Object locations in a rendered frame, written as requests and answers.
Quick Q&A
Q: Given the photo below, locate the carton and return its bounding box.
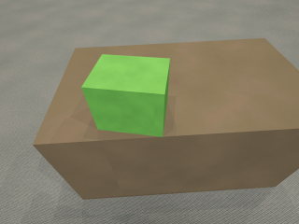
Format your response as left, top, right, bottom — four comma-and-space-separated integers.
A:
81, 54, 170, 137

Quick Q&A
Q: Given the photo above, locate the pedestal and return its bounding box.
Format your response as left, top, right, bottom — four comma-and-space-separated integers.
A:
33, 38, 299, 200

